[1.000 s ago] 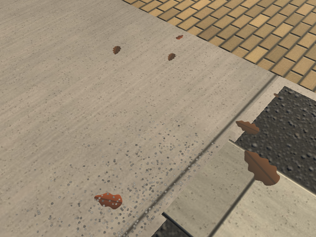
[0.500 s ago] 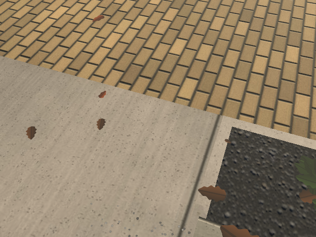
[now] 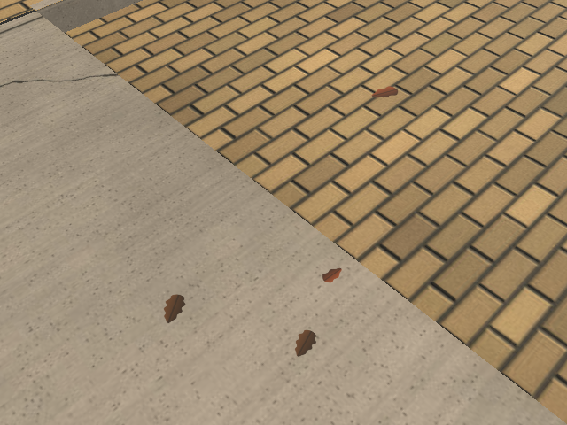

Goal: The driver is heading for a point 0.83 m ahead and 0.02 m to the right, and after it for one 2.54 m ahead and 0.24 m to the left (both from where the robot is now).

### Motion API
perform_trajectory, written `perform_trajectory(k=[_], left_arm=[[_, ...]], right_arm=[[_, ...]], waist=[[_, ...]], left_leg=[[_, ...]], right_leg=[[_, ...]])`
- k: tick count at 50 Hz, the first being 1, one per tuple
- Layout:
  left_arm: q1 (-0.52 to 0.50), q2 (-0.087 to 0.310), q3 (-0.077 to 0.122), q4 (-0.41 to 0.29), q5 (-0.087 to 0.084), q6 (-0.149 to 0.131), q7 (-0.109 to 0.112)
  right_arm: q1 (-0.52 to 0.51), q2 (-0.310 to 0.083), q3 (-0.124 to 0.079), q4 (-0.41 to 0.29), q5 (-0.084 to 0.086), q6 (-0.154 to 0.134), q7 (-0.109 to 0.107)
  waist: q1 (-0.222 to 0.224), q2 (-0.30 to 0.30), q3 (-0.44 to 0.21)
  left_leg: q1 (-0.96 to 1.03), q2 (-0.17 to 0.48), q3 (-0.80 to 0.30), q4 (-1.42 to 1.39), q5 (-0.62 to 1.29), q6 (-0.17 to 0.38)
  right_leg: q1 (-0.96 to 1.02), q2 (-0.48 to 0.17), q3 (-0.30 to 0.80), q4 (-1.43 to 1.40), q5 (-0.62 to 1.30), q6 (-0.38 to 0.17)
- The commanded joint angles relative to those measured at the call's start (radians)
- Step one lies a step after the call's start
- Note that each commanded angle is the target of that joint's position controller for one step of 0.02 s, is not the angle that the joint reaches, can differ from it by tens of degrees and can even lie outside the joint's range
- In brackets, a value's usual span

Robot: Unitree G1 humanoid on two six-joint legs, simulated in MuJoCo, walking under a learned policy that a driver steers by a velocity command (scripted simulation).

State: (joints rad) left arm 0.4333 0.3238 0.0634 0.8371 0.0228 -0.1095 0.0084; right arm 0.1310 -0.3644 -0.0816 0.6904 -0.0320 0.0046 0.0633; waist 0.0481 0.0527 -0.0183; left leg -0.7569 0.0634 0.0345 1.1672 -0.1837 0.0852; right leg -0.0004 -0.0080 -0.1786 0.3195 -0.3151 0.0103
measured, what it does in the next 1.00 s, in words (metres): walks ahead: left foot, then right foot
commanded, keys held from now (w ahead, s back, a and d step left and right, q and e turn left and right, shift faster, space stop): w+q+shift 0.18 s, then w+e+shift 0.64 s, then w+q+shift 0.18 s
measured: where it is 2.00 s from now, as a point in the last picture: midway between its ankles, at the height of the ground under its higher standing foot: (288, 88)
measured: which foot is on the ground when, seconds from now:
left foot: up 0.00-0.16, down 0.18-0.64, up 0.66-1.00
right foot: down 0.00-0.16, up 0.18-0.62, down 0.64-1.00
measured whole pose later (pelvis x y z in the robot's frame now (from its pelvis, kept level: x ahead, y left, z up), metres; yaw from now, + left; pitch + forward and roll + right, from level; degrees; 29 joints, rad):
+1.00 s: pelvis +0.97 +0.06 -0.01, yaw -8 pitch +2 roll +0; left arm 0.47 0.32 0.05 0.86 -0.01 -0.10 -0.02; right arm 0.03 -0.27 0.02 0.63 -0.03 -0.06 0.03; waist 0.10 0.01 0.01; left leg -0.69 0.08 0.02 0.62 0.23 0.08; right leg 0.20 0.15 0.14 0.17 -0.36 -0.15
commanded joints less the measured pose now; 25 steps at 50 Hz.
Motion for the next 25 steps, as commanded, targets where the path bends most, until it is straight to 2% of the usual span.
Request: perform_trajectory(k=[1, 2, 3, 4, 5, 6, 7, 8, 9, 10, 11, 12, 13, 14, 15, 16, 17, 19, 20, 22, 24, 25], left_arm=[[-0.144, 0.031, -0.01, -0.068, -0.002, -0.031, -0.001], [-0.14, 0.059, -0.005, -0.062, -0.002, -0.033, -0.001], [-0.115, 0.076, -0.002, -0.05, -0.003, -0.033, 0.001], [-0.079, 0.107, 0.005, -0.045, -0.004, -0.028, 0.005], [-0.067, 0.146, 0.014, -0.05, -0.003, -0.017, 0.011], [-0.081, 0.185, 0.025, -0.058, 0.002, 0.0, 0.018], [-0.12, 0.213, 0.033, -0.077, 0.004, 0.018, 0.021], [-0.136, 0.205, 0.032, -0.088, 0.012, 0.028, 0.017], [-0.139, 0.093, 0.009, -0.099, 0.024, 0.026, -0.005], [-0.002, 0.058, -0.017, -0.217, -0.004, 0.013, -0.003], [-0.109, 0.115, -0.019, -0.212, 0.003, -0.007, -0.001], [-0.12, 0.113, -0.024, -0.196, -0.007, -0.01, 0.002], [-0.134, 0.094, -0.03, -0.183, 0.004, -0.003, 0.001], [-0.115, 0.075, -0.038, -0.164, 0.015, 0.016, -0.004], [-0.092, 0.063, -0.04, -0.142, 0.017, 0.044, -0.013], [-0.096, 0.047, -0.041, -0.138, 0.012, 0.065, -0.021], [-0.13, 0.028, -0.045, -0.146, 0.007, 0.076, -0.029], [-0.244, 0.01, -0.048, -0.177, -0.007, 0.076, -0.039], [-0.28, -0.002, -0.052, -0.188, -0.013, 0.071, -0.044], [-0.332, -0.006, -0.05, -0.19, -0.021, 0.062, -0.059], [-0.36, -0.028, -0.055, -0.194, -0.029, 0.059, -0.071], [-0.375, -0.029, -0.057, -0.197, -0.024, 0.055, -0.076]], right_arm=[[-0.071, 0.059, 0.046, -0.108, 0.001, -0.008, 0.032], [-0.107, 0.061, 0.053, -0.125, 0.0, -0.01, 0.04], [-0.13, 0.048, 0.053, -0.124, 0.001, -0.011, 0.043], [-0.117, 0.032, 0.049, -0.113, 0.001, -0.013, 0.04], [-0.06, 0.007, 0.042, -0.096, 0.005, -0.015, 0.035], [0.058, -0.026, 0.029, -0.068, 0.005, -0.019, 0.027], [0.252, -0.068, 0.006, -0.012, 0.006, -0.02, 0.015], [0.433, -0.118, -0.024, 0.054, 0.005, -0.018, -0.009], [0.362, -0.189, -0.053, 0.056, 0.03, -0.001, -0.036], [0.273, -0.307, -0.065, -0.012, -0.011, 0.007, -0.039], [0.304, -0.227, -0.057, -0.031, -0.005, 0.015, -0.06], [0.26, -0.173, -0.042, -0.001, -0.003, 0.002, -0.074], [0.217, -0.128, -0.026, 0.013, -0.004, -0.018, -0.074], [0.182, -0.097, -0.01, 0.012, -0.008, -0.042, -0.075], [0.178, -0.06, 0.005, 0.027, -0.005, -0.064, -0.073], [0.194, -0.044, 0.013, 0.049, 0.0, -0.084, -0.067], [0.206, -0.051, 0.01, 0.068, 0.003, -0.1, -0.062], [0.234, -0.047, 0.009, 0.089, 0.009, -0.12, -0.049], [0.228, -0.044, 0.01, 0.091, 0.012, -0.126, -0.043], [0.233, -0.023, 0.02, 0.096, 0.021, -0.142, -0.041], [0.255, -0.037, 0.023, 0.107, 0.029, -0.155, -0.048], [0.271, -0.044, 0.023, 0.114, 0.026, -0.158, -0.053]], waist=[[-0.085, -0.11, 0.125], [-0.088, -0.102, 0.15], [-0.08, -0.08, 0.149], [-0.085, -0.087, 0.117], [-0.119, -0.117, 0.067], [-0.192, -0.139, -0.008], [-0.287, -0.151, -0.105], [-0.35, -0.1, -0.184], [-0.265, 0.128, -0.104], [-0.129, 0.25, -0.326], [-0.204, 0.014, -0.336], [-0.149, -0.064, -0.143], [-0.092, -0.137, -0.056], [-0.053, -0.156, -0.016], [-0.024, -0.161, 0.019], [-0.008, -0.148, 0.049], [-0.008, -0.124, 0.093], [-0.043, -0.096, 0.159], [-0.05, -0.075, 0.163], [-0.067, -0.074, 0.152], [-0.075, -0.062, 0.138], [-0.079, -0.045, 0.144]], left_leg=[[0.028, 0.029, 0.016, -0.192, 0.168, 0.013], [0.107, 0.018, 0.062, -0.303, 0.205, 0.03], [0.18, -0.03, 0.122, -0.361, 0.224, 0.048], [0.248, -0.079, 0.161, -0.387, 0.217, 0.065], [0.323, -0.121, 0.18, -0.398, 0.175, 0.08], [0.46, -0.151, 0.168, -0.402, 0.13, 0.101], [0.674, -0.172, 0.131, -0.412, 0.093, 0.132], [0.94, -0.176, 0.057, -0.465, 0.045, 0.159], [1.025, -0.069, -0.143, -0.534, -0.012, 0.193], [1.298, 0.218, -0.728, -0.687, 0.005, 0.4], [1.24, 0.234, -0.808, -0.857, -0.204, 0.371], [1.034, 0.229, -0.719, -0.905, -0.228, 0.317], [0.842, 0.198, -0.62, -0.91, -0.165, 0.271], [0.689, 0.173, -0.53, -0.911, -0.071, 0.249], [0.55, 0.149, -0.452, -0.946, -0.03, 0.233], [0.48, 0.132, -0.385, -0.978, -0.025, 0.218], [0.456, 0.116, -0.318, -1.014, -0.012, 0.203], [0.487, 0.061, -0.165, -1.063, 0.148, 0.139], [0.497, 0.035, -0.093, -1.073, 0.223, 0.107], [0.545, 0.0, 0.029, -1.098, 0.424, 0.046], [0.624, 0.037, 0.079, -1.133, 0.564, 0.012], [0.681, 0.06, 0.096, -1.124, 0.668, -0.005]], right_leg=[[-0.129, -0.192, -0.008, -0.201, 0.498, -0.065], [-0.156, -0.196, -0.05, -0.212, 0.587, -0.059], [-0.134, -0.185, -0.081, -0.189, 0.779, -0.052], [-0.082, -0.184, -0.091, -0.123, 1.007, -0.047], [-0.031, -0.197, -0.089, -0.021, 1.203, -0.041], [-0.02, -0.219, -0.082, 0.156, 1.326, -0.042], [-0.071, -0.24, -0.061, 0.403, 1.355, -0.05], [-0.229, -0.21, -0.051, 0.727, 1.098, -0.042], [-0.507, -0.007, -0.044, 1.135, 0.003, -0.01], [-0.818, 0.043, 0.152, 1.425, -0.212, 0.017], [-0.887, -0.01, 0.244, 1.379, -0.073, 0.002], [-0.875, -0.063, 0.229, 1.284, -0.023, -0.009], [-0.8, -0.11, 0.227, 1.185, -0.003, -0.016], [-0.708, -0.13, 0.239, 1.135, -0.011, -0.021], [-0.62, -0.147, 0.249, 1.083, -0.016, -0.018], [-0.592, -0.158, 0.26, 1.021, -0.027, -0.015], [-0.625, -0.163, 0.262, 0.955, 0.003, -0.018], [-0.699, -0.144, 0.248, 0.788, 0.144, -0.041], [-0.69, -0.133, 0.234, 0.684, 0.236, -0.053], [-0.632, -0.088, 0.154, 0.532, 0.41, -0.082], [-0.586, -0.064, 0.108, 0.421, 0.547, -0.114], [-0.573, -0.058, 0.088, 0.367, 0.572, -0.131]])
Velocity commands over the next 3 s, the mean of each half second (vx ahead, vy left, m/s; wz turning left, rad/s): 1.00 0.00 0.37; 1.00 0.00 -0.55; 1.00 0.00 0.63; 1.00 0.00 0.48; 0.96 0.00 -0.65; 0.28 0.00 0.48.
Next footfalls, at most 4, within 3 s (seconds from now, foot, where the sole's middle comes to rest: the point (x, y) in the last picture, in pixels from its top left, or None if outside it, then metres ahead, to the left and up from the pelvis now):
0.18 left None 0.35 0.08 -0.77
0.64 right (305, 308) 0.81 0.03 -0.77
1.06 left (267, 189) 1.24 0.16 -0.77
1.40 right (349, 172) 1.48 -0.12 -0.92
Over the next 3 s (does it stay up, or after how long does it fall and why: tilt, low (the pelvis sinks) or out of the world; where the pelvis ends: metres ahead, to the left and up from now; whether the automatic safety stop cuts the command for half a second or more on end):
stays up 2.65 0.42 -0.14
